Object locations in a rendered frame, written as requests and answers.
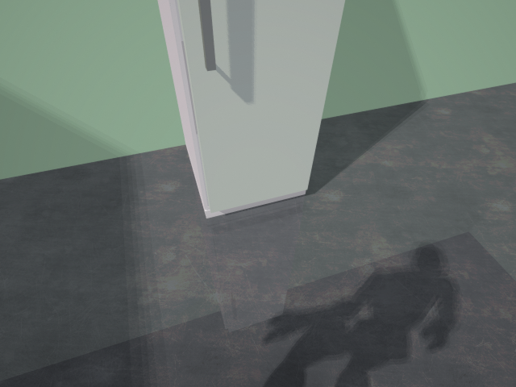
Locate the handle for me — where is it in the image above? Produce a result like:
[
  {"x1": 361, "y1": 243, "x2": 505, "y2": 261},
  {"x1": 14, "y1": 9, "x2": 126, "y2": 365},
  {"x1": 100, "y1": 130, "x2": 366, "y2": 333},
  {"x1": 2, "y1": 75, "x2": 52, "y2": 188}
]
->
[{"x1": 198, "y1": 0, "x2": 216, "y2": 71}]

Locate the fridge door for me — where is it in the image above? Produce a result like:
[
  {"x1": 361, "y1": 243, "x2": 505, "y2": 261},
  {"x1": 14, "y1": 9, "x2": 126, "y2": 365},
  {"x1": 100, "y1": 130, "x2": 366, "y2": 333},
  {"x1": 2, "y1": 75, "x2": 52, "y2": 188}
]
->
[{"x1": 177, "y1": 0, "x2": 345, "y2": 213}]

